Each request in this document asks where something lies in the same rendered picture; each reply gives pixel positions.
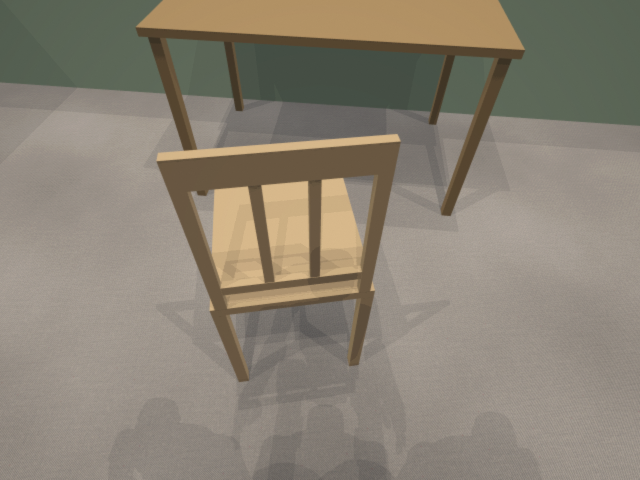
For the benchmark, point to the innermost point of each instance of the table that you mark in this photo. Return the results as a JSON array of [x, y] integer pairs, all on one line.
[[477, 28]]

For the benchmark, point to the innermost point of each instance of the chair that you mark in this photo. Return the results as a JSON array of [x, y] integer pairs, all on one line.
[[284, 233]]

